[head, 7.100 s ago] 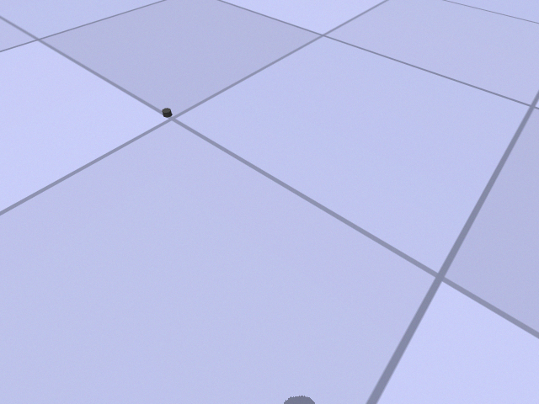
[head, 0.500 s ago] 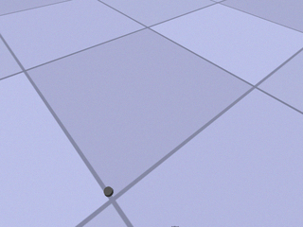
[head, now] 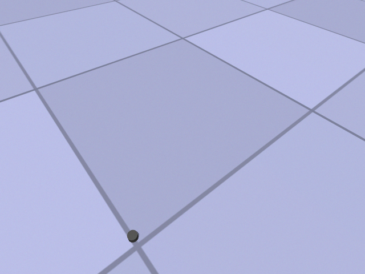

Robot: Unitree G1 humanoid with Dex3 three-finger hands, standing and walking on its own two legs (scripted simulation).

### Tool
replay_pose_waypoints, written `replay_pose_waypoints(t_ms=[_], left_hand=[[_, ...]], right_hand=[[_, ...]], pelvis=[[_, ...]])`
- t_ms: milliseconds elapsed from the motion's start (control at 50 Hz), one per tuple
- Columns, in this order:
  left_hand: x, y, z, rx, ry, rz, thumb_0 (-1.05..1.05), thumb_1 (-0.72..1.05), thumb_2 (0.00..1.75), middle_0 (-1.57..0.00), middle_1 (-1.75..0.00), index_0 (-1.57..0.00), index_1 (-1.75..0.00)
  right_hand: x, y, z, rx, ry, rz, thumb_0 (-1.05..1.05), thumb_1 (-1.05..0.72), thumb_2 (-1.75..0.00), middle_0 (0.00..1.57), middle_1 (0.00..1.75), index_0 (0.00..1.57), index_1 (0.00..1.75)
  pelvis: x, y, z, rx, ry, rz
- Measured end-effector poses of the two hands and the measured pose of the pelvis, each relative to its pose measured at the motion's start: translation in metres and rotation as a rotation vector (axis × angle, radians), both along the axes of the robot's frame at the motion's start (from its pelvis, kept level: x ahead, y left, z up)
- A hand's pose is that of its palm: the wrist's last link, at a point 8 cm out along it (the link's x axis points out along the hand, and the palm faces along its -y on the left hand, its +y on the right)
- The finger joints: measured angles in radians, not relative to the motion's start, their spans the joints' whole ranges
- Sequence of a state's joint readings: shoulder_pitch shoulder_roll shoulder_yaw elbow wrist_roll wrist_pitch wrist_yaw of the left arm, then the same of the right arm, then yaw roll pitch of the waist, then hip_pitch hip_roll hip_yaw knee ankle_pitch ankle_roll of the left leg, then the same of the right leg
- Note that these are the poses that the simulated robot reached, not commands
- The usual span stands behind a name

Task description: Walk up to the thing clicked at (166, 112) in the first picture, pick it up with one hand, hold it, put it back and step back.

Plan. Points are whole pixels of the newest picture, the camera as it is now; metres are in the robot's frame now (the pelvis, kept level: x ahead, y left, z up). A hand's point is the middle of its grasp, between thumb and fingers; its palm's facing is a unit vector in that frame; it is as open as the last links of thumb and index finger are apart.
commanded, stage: stand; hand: left
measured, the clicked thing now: (132, 236) +0.47 +0.25 -0.77
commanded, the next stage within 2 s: none
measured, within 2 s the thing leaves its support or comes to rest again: neither
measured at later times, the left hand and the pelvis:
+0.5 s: hand out of the picture +0.08 +0.25 -0.16, palm faces -0.01 -0.94 -0.35, open 7.4 cm; pelvis +0.01 +0.00 +0.00, yaw +0 degrees
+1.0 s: hand out of the picture +0.08 +0.25 -0.16, palm faces -0.01 -0.94 -0.35, open 7.4 cm; pelvis +0.01 +0.00 +0.00, yaw +0 degrees
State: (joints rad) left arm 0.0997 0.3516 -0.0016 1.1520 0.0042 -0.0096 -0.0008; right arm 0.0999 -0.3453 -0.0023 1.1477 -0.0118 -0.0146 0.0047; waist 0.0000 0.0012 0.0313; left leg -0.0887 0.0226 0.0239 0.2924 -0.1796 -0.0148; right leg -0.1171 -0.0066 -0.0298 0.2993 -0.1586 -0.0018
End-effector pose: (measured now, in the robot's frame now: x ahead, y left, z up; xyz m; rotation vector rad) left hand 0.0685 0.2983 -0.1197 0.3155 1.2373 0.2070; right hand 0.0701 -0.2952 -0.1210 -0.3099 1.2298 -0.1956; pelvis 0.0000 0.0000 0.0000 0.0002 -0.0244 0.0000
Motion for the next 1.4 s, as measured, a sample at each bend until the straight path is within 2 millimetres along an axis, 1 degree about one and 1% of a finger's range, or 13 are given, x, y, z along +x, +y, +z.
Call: replay_pose_waypoints(t_ms=[220,400,600,960,1400], left_hand=[[0.0029,-0.0016,-0.0002,0.0,0.002,-0.001,0.01,0.9,0.9,-0.2,-0.3,-0.2,-0.3],[0.0059,-0.0033,-0.0005,-0.002,0.0,0.001,0.01,0.9,0.9,-0.2,-0.3,-0.2,-0.3],[0.0069,-0.0037,0.0005,0.002,-0.005,0.0,0.01,0.9,0.9,-0.2,-0.3,-0.2,-0.3],[0.0011,-0.0032,-0.0008,0.001,0.012,0.009,0.01,0.9,0.9,-0.2,-0.3,-0.2,-0.3],[0.0017,-0.0039,0.0004,0.002,-0.002,0.003,0.01,0.9,0.9,-0.2,-0.3,-0.2,-0.3]], right_hand=[[0.0073,-0.0011,0.0003,-0.001,0.0,0.006,0.01,-0.9,-0.89,0.21,0.3,0.2,0.3],[0.009,-0.0026,0.0005,-0.004,0.002,0.008,0.01,-0.9,-0.89,0.21,0.3,0.2,0.3],[0.0091,-0.0034,0.0005,-0.003,-0.001,0.007,0.01,-0.9,-0.89,0.21,0.3,0.2,0.3],[0.0029,-0.0042,-0.0005,-0.004,0.02,0.009,0.01,-0.9,-0.89,0.21,0.3,0.2,0.3],[0.0055,-0.0048,0.001,-0.005,-0.002,0.01,0.01,-0.9,-0.89,0.21,0.3,0.2,0.3]], pelvis=[[0.0043,-0.0013,0.0001,-0.001,0.001,0.003],[0.0069,-0.0022,0.0001,-0.001,0.001,0.005],[0.0069,-0.0033,0.0002,-0.002,-0.003,0.006],[0.0069,-0.0038,0.0001,-0.001,-0.002,0.009],[0.005,-0.0043,0.0002,-0.001,-0.008,0.006]])
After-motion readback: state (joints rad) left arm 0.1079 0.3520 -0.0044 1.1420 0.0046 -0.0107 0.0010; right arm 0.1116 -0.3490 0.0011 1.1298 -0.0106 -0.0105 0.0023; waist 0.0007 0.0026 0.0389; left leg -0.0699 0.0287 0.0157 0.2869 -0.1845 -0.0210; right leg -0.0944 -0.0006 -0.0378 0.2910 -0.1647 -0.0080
